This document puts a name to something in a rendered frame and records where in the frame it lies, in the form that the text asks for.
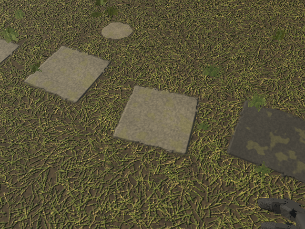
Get right robot hand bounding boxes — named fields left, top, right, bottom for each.
left=257, top=198, right=305, bottom=229

